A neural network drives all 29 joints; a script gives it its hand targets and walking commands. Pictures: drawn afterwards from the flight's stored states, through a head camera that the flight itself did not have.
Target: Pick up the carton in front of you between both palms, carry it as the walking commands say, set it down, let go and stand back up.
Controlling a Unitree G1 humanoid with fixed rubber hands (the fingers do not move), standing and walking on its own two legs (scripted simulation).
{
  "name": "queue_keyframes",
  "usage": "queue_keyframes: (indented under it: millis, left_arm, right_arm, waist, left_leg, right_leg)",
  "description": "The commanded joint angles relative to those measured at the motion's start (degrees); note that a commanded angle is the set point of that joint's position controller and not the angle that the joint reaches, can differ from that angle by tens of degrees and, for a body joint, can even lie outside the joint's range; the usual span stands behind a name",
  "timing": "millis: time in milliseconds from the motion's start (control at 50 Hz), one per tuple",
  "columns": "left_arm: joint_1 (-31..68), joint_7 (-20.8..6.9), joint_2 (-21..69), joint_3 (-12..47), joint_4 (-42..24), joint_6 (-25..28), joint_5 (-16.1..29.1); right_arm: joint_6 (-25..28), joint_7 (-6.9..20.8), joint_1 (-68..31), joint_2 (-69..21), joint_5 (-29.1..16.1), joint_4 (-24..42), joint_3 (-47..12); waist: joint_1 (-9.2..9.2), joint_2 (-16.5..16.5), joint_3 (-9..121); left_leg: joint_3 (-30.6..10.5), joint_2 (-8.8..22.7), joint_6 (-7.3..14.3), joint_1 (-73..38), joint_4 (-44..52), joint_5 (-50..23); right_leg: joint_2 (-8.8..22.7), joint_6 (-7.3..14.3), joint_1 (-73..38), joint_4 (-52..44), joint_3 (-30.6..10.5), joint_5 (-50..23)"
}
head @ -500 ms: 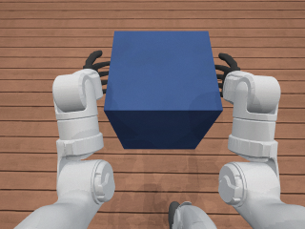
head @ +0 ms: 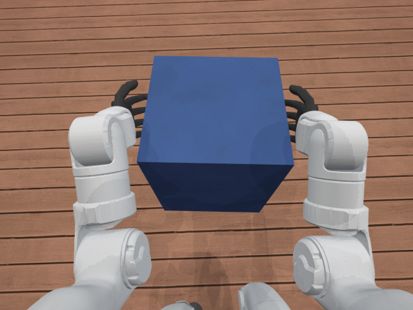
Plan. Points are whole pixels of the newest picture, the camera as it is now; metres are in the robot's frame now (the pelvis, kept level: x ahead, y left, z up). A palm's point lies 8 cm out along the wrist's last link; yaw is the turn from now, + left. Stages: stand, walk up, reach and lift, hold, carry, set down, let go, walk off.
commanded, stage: carry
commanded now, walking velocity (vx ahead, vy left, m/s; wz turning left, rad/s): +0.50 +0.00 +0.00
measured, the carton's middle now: (213, 144) +0.40 -0.01 +0.06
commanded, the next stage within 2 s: none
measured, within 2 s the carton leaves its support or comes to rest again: neither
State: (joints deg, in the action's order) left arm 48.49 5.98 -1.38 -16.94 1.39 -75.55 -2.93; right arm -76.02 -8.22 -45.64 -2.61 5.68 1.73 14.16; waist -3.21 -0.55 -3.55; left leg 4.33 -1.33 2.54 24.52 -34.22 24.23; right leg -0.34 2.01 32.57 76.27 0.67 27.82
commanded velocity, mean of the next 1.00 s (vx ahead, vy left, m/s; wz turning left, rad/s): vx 0.50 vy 0.00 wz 0.00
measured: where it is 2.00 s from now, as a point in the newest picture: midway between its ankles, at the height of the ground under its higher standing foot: (203, 90)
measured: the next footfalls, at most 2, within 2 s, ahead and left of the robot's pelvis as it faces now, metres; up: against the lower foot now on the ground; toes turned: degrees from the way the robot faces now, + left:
right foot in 0.22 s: +0.33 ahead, -0.10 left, +0.04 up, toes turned -5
left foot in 0.62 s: +0.57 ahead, +0.08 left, +0.08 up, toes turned +5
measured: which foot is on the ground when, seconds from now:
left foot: down 0.00-0.22, up 0.24-0.60, down 0.62-1.00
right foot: up 0.00-0.20, down 0.22-0.66, up 0.68-1.00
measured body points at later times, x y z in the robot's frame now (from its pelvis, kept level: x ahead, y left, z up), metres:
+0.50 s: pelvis +0.30 -0.04 +0.05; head +0.37 -0.03 +0.50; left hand +0.68 +0.17 +0.20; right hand +0.73 -0.13 +0.20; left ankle +0.37 +0.09 -0.59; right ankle +0.29 -0.10 -0.68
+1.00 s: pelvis +0.61 -0.01 +0.09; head +0.66 -0.02 +0.54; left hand +1.03 +0.10 +0.26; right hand +1.00 -0.20 +0.26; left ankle +0.53 +0.08 -0.65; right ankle +0.75 -0.12 -0.60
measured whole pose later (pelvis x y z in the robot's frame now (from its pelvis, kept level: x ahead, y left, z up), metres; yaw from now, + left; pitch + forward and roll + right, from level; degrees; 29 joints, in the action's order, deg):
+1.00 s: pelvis +0.61 -0.01 +0.09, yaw -1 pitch +5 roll -1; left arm 52.3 6.6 -0.5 -18.3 3.3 -78.3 -6.9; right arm -77.0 -10.6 -52.8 0.5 1.5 -5.4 15.6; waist -5.8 -1.7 -0.8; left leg 5.4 1.6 1.0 10.7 -27.8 30.8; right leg 0.2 3.2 39.4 43.1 5.9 20.7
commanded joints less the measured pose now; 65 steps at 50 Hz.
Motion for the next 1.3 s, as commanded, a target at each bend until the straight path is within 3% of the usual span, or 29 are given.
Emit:
queue_keyframes:
  millis: [0, 80, 140, 180, 200, 220, 240, 260, 300, 320, 360, 420, 540, 600, 620, 640, 660, 700, 720, 760, 880, 940, 980, 1000, 1020, 1040, 1100, 1140, 1280]
  left_arm:
    - [39.46, -11.16, 59.75, 35.95, -2.57, 0.76, 20.58]
    - [39.52, -8.21, 55.21, 33.08, -3.54, 1.17, 16.0]
    - [38.69, -7.24, 52.29, 32.17, -1.42, 0.43, 14.2]
    - [38.11, -7.49, 52.13, 31.62, 1.52, -0.02, 14.15]
    - [37.84, -7.83, 52.07, 31.39, 3.03, -0.13, 14.65]
    - [37.18, -8.37, 52.68, 31.5, 3.9, -0.31, 15.51]
    - [38.95, -9.02, 52.85, 31.82, 4.81, 0.07, 16.09]
    - [39.74, -9.71, 55.27, 32.83, 3.99, -0.3, 18.25]
    - [45.8, -11.01, 60.98, 35.34, -0.1, -0.4, 23.65]
    - [49.09, -11.57, 63.61, 36.55, -2.42, -0.31, 26.31]
    - [54.7, -12.44, 66.73, 37.9, -6.06, -0.13, 30.46]
    - [58.65, -13.02, 67.08, 38.01, -8.62, -0.33, 33.7]
    - [52.12, -13.39, 64.52, 36.03, -1.19, -1.05, 31.06]
    - [49.96, -14.04, 65.06, 35.18, 3.97, -0.94, 29.54]
    - [49.42, -14.28, 64.56, 34.74, 5.23, -0.75, 28.72]
    - [48.81, -14.65, 65.76, 33.55, 5.59, -0.8, 28.0]
    - [50.32, -14.62, 64.36, 33.62, 5.24, -0.57, 27.11]
    - [49.0, -13.48, 63.62, 31.82, 4.24, -0.2, 24.87]
    - [47.81, -12.67, 63.01, 31.11, 3.12, -0.1, 23.8]
    - [46.42, -10.89, 61.22, 29.49, 0.88, 0.15, 21.39]
    - [45.33, -7.31, 54.83, 29.28, -2.94, -0.23, 16.64]
    - [43.74, -7.44, 53.73, 30.07, 0.03, -1.08, 15.95]
    - [42.37, -8.26, 54.66, 30.53, 3.53, -1.35, 16.23]
    - [41.22, -8.77, 55.0, 30.37, 5.83, -1.31, 16.81]
    - [39.96, -9.3, 55.07, 30.16, 7.27, -1.06, 16.99]
    - [40.8, -9.85, 55.99, 30.27, 8.05, -0.6, 17.86]
    - [49.25, -11.51, 62.88, 33.62, 1.11, -0.54, 24.82]
    - [55.76, -12.29, 66.52, 35.69, -3.42, -0.24, 29.49]
    - [57.62, -12.99, 65.48, 35.17, -4.45, -1.24, 32.82]
  right_arm:
    - [1.92, 14.06, -53.12, -60.32, -32.5, 9.7, -40.36]
    - [1.27, 15.01, -56.43, -59.84, -35.37, 9.53, -38.8]
    - [0.47, 15.41, -54.06, -58.27, -34.93, 4.2, -37.21]
    - [0.06, 15.53, -52.24, -57.66, -33.76, -0.04, -35.81]
    - [-0.15, 15.59, -51.17, -57.53, -32.96, -1.98, -34.92]
    - [-0.4, 15.8, -51.9, -57.39, -32.17, -3.06, -34.04]
    - [-0.77, 15.92, -52.59, -58.18, -31.24, -3.86, -33.22]
    - [-0.77, 15.61, -53.75, -57.66, -30.27, -5.16, -32.6]
    - [-0.43, 14.44, -51.66, -58.31, -27.7, -5.77, -30.47]
    - [-0.25, 13.64, -50.22, -57.91, -26.28, -5.47, -29.09]
    - [0.15, 11.88, -49.33, -56.74, -23.55, -3.91, -27.29]
    - [0.49, 9.68, -48.78, -53.09, -20.08, -1.69, -25.8]
    - [-0.27, 8.83, -44.77, -49.81, -16.59, -6.08, -26.37]
    - [-0.28, 10.06, -43.05, -52.01, -17.85, -10.39, -27.01]
    - [-0.12, 10.64, -41.96, -52.74, -19.06, -11.33, -27.14]
    - [0.72, 10.99, -42.52, -52.41, -18.94, -11.65, -26.99]
    - [0.9, 11.59, -43.43, -55.46, -20.82, -10.52, -28.43]
    - [0.81, 12.7, -50.29, -59.77, -26.3, -4.62, -31.37]
    - [0.95, 13.14, -53.73, -62.16, -29.41, -1.38, -33.2]
    - [1.14, 13.63, -58.84, -64.81, -33.74, 3.45, -35.21]
    - [-0.01, 14.28, -59.11, -62.39, -35.89, 5.12, -34.56]
    - [-0.7, 14.62, -55.16, -60.73, -33.79, -0.14, -33.63]
    - [-0.94, 14.8, -53.21, -60.2, -32.36, -3.88, -32.92]
    - [-1.08, 14.96, -51.87, -60.06, -31.56, -5.9, -32.29]
    - [-1.31, 15.28, -52.34, -60.3, -30.95, -7.0, -31.53]
    - [-1.47, 15.57, -52.86, -60.28, -30.0, -8.05, -30.68]
    - [-0.77, 14.45, -51.61, -60.62, -27.1, -9.13, -28.16]
    - [-0.43, 12.87, -50.17, -59.19, -24.85, -7.75, -26.29]
    - [-0.86, 9.07, -48.25, -51.93, -19.04, -5.39, -24.83]
  waist:
    - [-2.25, -4.23, 35.34]
    - [-1.92, -5.89, 32.4]
    - [-0.5, -9.35, 29.86]
    - [4.3, -8.15, 33.51]
    - [7.13, -4.6, 38.42]
    - [9.52, 3.68, 44.14]
    - [9.53, 18.93, 45.95]
    - [9.22, 14.52, 41.7]
    - [9.28, 2.91, 36.03]
    - [8.63, 1.87, 35.42]
    - [7.73, 3.75, 36.13]
    - [7.73, 4.52, 35.74]
    - [8.52, 8.23, 31.17]
    - [1.24, 6.25, 36.9]
    - [-2.33, 3.14, 42.08]
    - [-2.89, -15.18, 48.38]
    - [-3.64, -15.12, 42.54]
    - [-2.5, -2.01, 36.53]
    - [-1.82, -0.29, 35.61]
    - [-0.66, -2.51, 36.31]
    - [-1.86, -6.41, 33.89]
    - [-1.28, -8.57, 32.35]
    - [3.18, -6.69, 35.38]
    - [6.2, -3.91, 40.0]
    - [8.56, 7.35, 48.15]
    - [10.14, 18.92, 46.32]
    - [9.73, 2.0, 36.82]
    - [7.93, 3.03, 36.86]
    - [8.15, 7.77, 32.84]
  left_leg:
    - [-22.31, 15.44, 8.71, -44.55, 7.02, -35.97]
    - [-16.14, 14.41, 10.15, -37.59, 11.53, -31.95]
    - [-8.37, 12.67, 7.49, -27.13, 12.48, -35.58]
    - [-2.43, 12.21, 4.79, -20.65, 0.9, -51.94]
    - [0.15, 10.35, 2.37, -14.44, -8.88, -48.12]
    - [-0.91, 7.2, 0.26, -2.17, -22.88, -27.18]
    - [-3.0, -3.19, -1.42, 13.91, -36.94, 6.18]
    - [-8.26, -0.72, -0.37, 19.28, -46.7, 6.17]
    - [-7.16, 1.83, 0.39, 23.79, -49.99, 1.71]
    - [-7.27, 2.71, 0.51, 24.15, -47.85, -0.05]
    - [-6.12, 2.63, 0.62, 23.08, -43.65, -0.93]
    - [-3.38, 2.58, 0.24, 24.54, -37.94, 1.0]
    - [3.67, 0.05, -0.02, 11.35, -11.02, -4.2]
    - [9.58, -5.03, 3.26, -18.61, 1.01, -9.02]
    - [-2.19, 3.42, 5.2, -35.35, 2.03, -4.28]
    - [-35.78, 20.08, 15.34, -47.84, 7.51, -0.63]
    - [-44.38, 20.51, 16.8, -46.76, 13.44, -11.18]
    - [-32.49, 18.99, 14.6, -41.74, 6.66, -30.48]
    - [-27.98, 17.66, 12.16, -39.71, 6.51, -31.31]
    - [-23.27, 15.5, 9.24, -37.81, 8.1, -24.15]
    - [-15.13, 15.27, 10.92, -32.6, 12.25, -22.15]
    - [-8.22, 13.8, 8.16, -27.01, 11.28, -27.94]
    - [-1.67, 11.94, 5.17, -21.37, 0.05, -43.06]
    - [0.85, 10.28, 2.21, -13.82, -9.49, -42.89]
    - [-0.17, 6.41, -1.49, 1.28, -25.48, -23.46]
    - [-1.68, -3.47, -2.67, 17.5, -38.13, 6.15]
    - [-6.94, 2.27, -0.24, 27.46, -49.5, 3.63]
    - [-6.99, 3.2, 0.37, 25.82, -44.53, 1.51]
    - [-1.01, 3.5, -0.27, 15.98, -18.65, -1.56]
  right_leg:
    - [1.01, 0.3, 18.97, -2.06, -0.62, -0.93]
    - [0.67, 0.3, 15.1, -16.69, 3.13, -2.63]
    - [-2.07, 1.2, -0.78, -32.74, 7.91, -7.83]
    - [-6.35, 2.91, -20.51, -39.85, 13.36, -11.81]
    - [-4.95, 4.04, -34.69, -41.84, 11.26, -12.54]
    - [9.38, 7.85, -48.32, -47.09, -11.65, 2.84]
    - [20.53, 16.53, -55.61, -55.28, -40.63, -5.71]
    - [19.7, 17.12, -53.75, -54.17, -39.8, -11.61]
    - [16.26, 14.24, -47.17, -48.33, -26.67, -31.79]
    - [14.91, 12.49, -45.19, -48.2, -23.04, -33.64]
    - [13.61, 10.58, -44.06, -49.4, -19.51, -29.55]
    - [14.38, 12.29, -43.34, -51.52, -17.4, -27.98]
    - [12.28, 10.28, -36.9, -52.76, -6.27, -35.24]
    - [9.38, 4.84, -27.23, -36.25, 3.28, -55.2]
    - [8.46, 2.38, -16.13, -24.93, 3.5, -39.21]
    - [0.06, -1.1, 1.34, -9.23, 2.98, -13.72]
    - [-4.03, -1.35, 11.22, 0.95, -0.8, 2.85]
    - [-0.04, 0.05, 17.6, 8.65, -2.83, 0.14]
    - [0.99, 0.34, 17.86, 6.18, -2.94, -1.48]
    - [1.58, 0.51, 15.97, 0.79, -2.34, -3.38]
    - [2.53, 0.16, 12.63, -18.84, 2.11, -4.09]
    - [-1.02, 0.71, -0.17, -33.08, 7.76, -7.12]
    - [-6.0, 2.35, -19.34, -42.24, 14.0, -11.6]
    - [-3.6, 4.01, -34.95, -43.13, 10.01, -12.18]
    - [13.53, 11.58, -50.87, -46.69, -18.82, 0.52]
    - [19.51, 18.04, -55.9, -55.76, -40.53, -9.03]
    - [16.82, 14.8, -48.45, -47.43, -26.42, -33.21]
    - [14.74, 11.29, -45.14, -48.41, -20.93, -27.23]
    - [13.7, 11.3, -35.93, -53.79, -10.23, -23.73]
